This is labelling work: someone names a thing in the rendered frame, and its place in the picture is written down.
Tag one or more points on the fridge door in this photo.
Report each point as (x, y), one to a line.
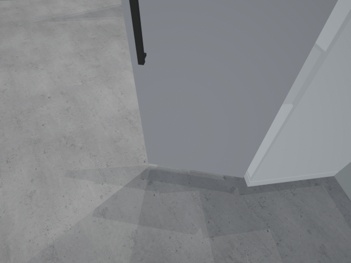
(216, 74)

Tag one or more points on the handle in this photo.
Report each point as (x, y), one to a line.
(141, 55)

